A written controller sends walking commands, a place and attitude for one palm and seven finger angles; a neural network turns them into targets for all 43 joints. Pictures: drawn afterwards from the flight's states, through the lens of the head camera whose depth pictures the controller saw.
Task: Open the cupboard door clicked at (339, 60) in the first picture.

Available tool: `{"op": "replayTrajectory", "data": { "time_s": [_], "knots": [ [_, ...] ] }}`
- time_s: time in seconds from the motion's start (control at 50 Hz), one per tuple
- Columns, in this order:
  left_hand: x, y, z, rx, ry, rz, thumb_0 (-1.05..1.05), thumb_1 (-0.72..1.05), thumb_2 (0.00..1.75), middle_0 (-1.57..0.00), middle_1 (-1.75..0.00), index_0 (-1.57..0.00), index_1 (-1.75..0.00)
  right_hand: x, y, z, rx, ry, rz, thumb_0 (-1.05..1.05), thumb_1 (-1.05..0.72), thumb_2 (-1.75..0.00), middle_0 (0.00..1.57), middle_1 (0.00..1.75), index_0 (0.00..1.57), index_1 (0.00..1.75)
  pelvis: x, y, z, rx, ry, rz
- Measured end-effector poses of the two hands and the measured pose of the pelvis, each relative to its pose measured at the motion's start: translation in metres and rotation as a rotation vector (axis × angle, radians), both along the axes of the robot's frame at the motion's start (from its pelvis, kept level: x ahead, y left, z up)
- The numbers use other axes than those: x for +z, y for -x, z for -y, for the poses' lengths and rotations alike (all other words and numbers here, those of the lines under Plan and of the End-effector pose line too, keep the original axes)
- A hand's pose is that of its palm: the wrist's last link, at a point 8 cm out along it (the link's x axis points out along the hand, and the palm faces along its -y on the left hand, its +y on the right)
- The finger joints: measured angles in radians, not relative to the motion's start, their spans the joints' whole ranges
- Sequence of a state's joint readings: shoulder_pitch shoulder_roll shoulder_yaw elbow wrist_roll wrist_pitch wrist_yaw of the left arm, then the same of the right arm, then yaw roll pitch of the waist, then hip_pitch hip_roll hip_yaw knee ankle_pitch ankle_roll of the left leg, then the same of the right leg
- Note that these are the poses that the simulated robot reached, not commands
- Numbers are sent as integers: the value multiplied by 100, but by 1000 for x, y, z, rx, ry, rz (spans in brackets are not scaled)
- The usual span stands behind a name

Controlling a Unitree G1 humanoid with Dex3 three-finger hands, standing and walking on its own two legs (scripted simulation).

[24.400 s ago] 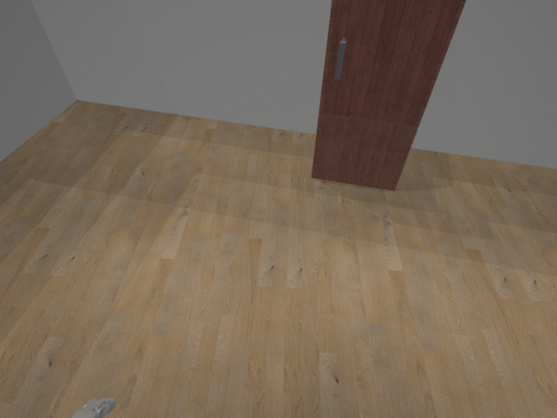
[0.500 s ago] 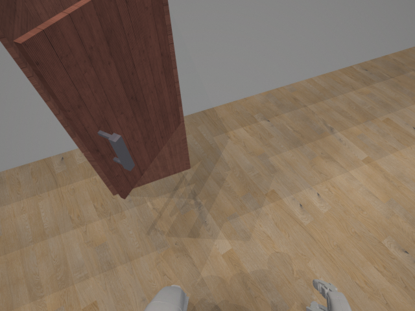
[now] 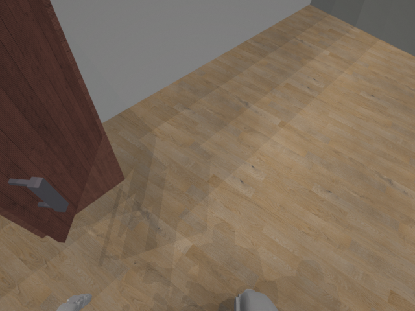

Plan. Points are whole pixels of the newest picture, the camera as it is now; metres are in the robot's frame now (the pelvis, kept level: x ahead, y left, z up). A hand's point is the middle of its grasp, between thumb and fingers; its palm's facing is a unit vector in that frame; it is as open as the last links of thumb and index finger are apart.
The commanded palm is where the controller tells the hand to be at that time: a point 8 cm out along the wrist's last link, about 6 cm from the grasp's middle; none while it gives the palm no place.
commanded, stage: walk to a spot facing it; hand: left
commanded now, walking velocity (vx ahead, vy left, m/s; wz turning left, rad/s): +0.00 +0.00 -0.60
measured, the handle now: (40, 195) +0.33 +0.40 -0.09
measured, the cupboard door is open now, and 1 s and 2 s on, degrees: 42 42 42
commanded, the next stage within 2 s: turn to face it in 1.78 s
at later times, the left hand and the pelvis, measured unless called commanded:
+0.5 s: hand (153, 297) +0.15 +0.12 -0.17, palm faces -0.23 -0.95 -0.20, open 7.4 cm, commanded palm none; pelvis +0.05 -0.05 +0.00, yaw -17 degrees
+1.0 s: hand (213, 186) +0.43 +0.00 -0.18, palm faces -0.60 -0.78 -0.16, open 7.4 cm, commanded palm none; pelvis +0.23 -0.09 -0.01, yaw -36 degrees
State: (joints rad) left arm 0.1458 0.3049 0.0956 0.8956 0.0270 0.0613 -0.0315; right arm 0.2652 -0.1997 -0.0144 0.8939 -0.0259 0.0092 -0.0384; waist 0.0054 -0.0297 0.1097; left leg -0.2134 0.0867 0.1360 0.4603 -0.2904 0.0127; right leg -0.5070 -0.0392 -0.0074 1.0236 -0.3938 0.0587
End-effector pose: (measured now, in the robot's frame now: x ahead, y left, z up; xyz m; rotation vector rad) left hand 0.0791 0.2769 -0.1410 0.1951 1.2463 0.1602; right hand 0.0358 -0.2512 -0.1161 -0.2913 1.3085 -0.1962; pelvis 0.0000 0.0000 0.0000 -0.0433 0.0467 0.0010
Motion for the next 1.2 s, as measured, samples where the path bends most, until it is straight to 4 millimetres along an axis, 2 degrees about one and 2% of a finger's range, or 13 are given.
{"op": "replayTrajectory", "data": {
  "time_s": [0.14, 0.22, 0.3, 0.42, 0.6, 0.64, 0.68, 0.78, 0.86, 0.92, 1.06, 1.14, 1.2],
  "knots": [
    [3, -85, 56, -187, 0, 89, 0, 91, 90, -20, -30, -20, -30, -24, 71, 28, -181, -35, -115, 1, -91, -90, 20, 30, 20, 30, -13, -11, 23, -96, -34, 6],
    [7, -111, 91, -260, -16, 148, 0, 91, 90, -20, -30, -20, -30, -41, 84, 44, -265, -60, -143, 1, -91, -90, 20, 30, 20, 30, -21, -15, 37, -147, -43, 18],
    [12, -110, 110, -273, -16, 126, 0, 90, 90, -20, -30, -20, -30, -37, 64, 50, -299, -77, -81, 1, -91, -90, 20, 30, 20, 30, -12, -19, 46, -190, -54, 32],
    [10, -91, 119, -275, 20, 52, 0, 90, 90, -21, -30, -20, -30, -26, 9, 53, -301, -98, 72, 1, -91, -90, 20, 30, 20, 30, -4, -35, 51, -253, -59, 36],
    [-10, -76, 82, -230, 36, -124, 0, 90, 90, -21, -30, -20, -30, -5, -91, 52, -271, -47, 254, 1, -91, -90, 20, 30, 20, 30, -9, -90, 37, -346, -44, 18],
    [-20, -85, 72, -236, 33, -167, 0, 90, 90, -21, -30, -20, -30, -6, -107, 52, -274, -11, 295, 1, -91, -90, 20, 30, 20, 30, -17, -107, 32, -373, -31, 9],
    [-23, -103, 67, -269, 28, -201, 1, 90, 90, -20, -30, -20, -30, -3, -111, 49, -293, 9, 303, 1, -91, -90, 20, 30, 20, 30, -17, -121, 30, -410, -29, 16],
    [-14, -184, 82, -384, 37, -152, 1, 91, 90, -20, -30, -20, -30, 5, -82, 33, -405, 9, 193, 0, -91, -90, 20, 30, 20, 30, -3, -156, 38, -475, -11, 15],
    [-8, -259, 119, -477, 52, -67, 1, 91, 90, -20, -30, -20, -30, 1, -44, 14, -524, -25, 47, 0, -91, -90, 20, 30, 20, 30, 0, -182, 50, -534, -4, 12],
    [-6, -312, 159, -559, 67, -17, 1, 91, 90, -20, -30, -19, -30, -4, -17, -3, -621, -66, -59, 1, -91, -90, 20, 30, 20, 30, -2, -202, 64, -577, -8, 14],
    [-9, -422, 292, -767, 109, 102, 0, 91, 90, -20, -30, -19, -30, -18, 19, -35, -820, -198, -278, 1, -91, -90, 20, 30, 20, 30, -20, -247, 116, -657, -26, 20],
    [-14, -461, 358, -815, 122, 200, 0, 91, 90, -20, -30, -20, -30, -35, 10, -19, -893, -271, -340, 1, -91, -90, 20, 30, 20, 30, -37, -272, 162, -703, -47, 45],
    [-11, -465, 378, -817, 101, 175, 0, 91, 90, -20, -30, -20, -30, -42, -25, 26, -918, -251, -255, 1, -91, -90, 20, 30, 20, 30, -30, -285, 187, -721, -39, 66]
  ]
}}
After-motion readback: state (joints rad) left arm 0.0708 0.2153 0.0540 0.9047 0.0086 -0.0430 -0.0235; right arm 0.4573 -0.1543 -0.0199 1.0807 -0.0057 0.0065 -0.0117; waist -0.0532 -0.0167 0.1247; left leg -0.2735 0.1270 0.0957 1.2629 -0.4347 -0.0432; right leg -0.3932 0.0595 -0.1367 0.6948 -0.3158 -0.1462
